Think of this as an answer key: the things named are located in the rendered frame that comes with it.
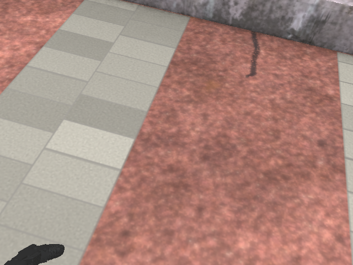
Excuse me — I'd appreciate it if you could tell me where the robot left hand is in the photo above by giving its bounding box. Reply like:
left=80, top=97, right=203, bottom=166
left=4, top=244, right=65, bottom=265

